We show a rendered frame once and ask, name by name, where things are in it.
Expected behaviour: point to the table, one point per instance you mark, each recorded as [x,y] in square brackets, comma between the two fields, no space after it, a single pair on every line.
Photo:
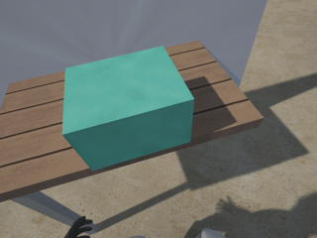
[35,156]

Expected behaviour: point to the carton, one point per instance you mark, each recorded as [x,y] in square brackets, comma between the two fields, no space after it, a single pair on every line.
[125,107]

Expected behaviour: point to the left robot hand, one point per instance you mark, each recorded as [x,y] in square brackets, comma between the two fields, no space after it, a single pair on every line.
[75,229]

